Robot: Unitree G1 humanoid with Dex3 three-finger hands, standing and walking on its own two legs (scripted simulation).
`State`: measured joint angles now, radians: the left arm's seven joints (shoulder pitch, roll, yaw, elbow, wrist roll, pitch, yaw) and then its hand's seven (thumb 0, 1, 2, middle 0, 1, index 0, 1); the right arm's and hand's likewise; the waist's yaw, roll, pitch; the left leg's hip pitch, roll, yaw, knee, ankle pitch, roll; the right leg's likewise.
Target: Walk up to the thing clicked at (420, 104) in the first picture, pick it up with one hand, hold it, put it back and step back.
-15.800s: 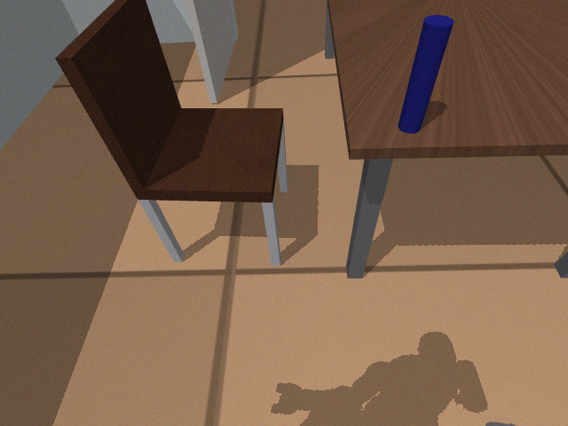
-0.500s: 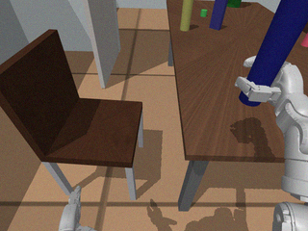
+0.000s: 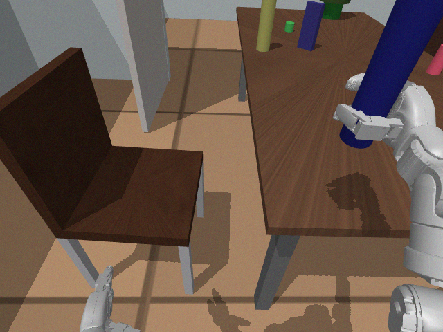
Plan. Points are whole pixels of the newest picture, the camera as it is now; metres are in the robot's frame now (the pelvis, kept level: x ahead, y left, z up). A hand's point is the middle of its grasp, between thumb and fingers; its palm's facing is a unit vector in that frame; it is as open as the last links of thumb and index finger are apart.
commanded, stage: hold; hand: right
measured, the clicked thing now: (387, 72) +0.34 -0.17 +0.34
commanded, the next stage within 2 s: none
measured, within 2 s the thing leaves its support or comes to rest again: neither
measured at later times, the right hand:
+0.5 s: hand (372, 111) +0.33 -0.17 +0.29, palm faces +0.08 +1.00 -0.01, open 6.9 cm
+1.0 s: hand (375, 107) +0.33 -0.17 +0.29, palm faces +0.08 +1.00 -0.01, open 6.9 cm
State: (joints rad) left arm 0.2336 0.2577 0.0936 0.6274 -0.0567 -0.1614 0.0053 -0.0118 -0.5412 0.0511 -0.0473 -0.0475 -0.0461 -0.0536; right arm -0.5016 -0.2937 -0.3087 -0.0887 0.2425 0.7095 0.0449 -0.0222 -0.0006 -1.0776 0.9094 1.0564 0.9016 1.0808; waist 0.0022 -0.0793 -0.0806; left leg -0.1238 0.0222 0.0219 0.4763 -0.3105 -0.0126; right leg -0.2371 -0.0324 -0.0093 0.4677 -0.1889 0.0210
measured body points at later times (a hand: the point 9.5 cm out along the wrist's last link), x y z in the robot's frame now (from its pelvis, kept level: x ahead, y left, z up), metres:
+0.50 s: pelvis -0.01 +0.00 +0.00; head -0.06 +0.03 +0.44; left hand +0.17 +0.25 -0.07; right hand +0.32 -0.22 +0.29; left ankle -0.03 +0.12 -0.74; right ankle +0.04 -0.14 -0.74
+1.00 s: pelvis -0.01 +0.00 +0.00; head -0.07 +0.03 +0.44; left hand +0.16 +0.25 -0.07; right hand +0.32 -0.22 +0.30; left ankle -0.03 +0.12 -0.74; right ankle +0.04 -0.14 -0.74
